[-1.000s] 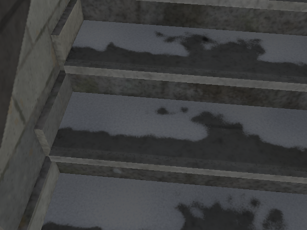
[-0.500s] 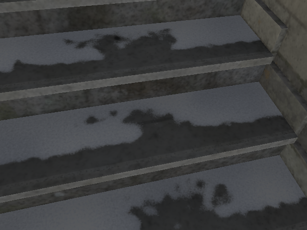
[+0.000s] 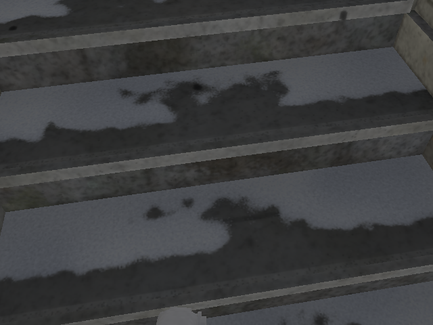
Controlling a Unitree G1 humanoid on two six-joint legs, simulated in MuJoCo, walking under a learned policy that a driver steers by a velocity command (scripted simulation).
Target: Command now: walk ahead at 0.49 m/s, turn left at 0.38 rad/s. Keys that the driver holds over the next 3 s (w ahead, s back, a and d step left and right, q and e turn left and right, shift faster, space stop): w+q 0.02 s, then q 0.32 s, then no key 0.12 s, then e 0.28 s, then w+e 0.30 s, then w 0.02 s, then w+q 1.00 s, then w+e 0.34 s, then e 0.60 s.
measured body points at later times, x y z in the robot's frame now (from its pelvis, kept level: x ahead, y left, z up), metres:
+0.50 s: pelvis +0.20 +0.05 +0.15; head +0.24 +0.08 +0.60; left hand +0.35 +0.29 +0.05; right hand +0.32 -0.18 +0.02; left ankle +0.21 +0.10 -0.57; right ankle +0.30 -0.08 -0.35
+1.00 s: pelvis +0.40 -0.01 +0.18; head +0.45 -0.01 +0.62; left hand +0.68 +0.17 +0.13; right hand +0.33 -0.25 +0.04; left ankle +0.21 +0.10 -0.56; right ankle +0.55 -0.10 -0.41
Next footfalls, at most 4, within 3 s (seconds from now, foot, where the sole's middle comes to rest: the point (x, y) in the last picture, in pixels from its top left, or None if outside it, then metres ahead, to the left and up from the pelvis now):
0.18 left None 0.25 0.11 -0.61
0.98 right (274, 246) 0.59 -0.10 -0.44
1.58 left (224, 114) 0.90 0.02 -0.27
2.04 right None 1.28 -0.05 -0.10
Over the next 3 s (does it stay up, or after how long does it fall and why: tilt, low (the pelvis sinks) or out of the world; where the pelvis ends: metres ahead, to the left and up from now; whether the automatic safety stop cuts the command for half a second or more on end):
stays up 1.40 0.25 0.82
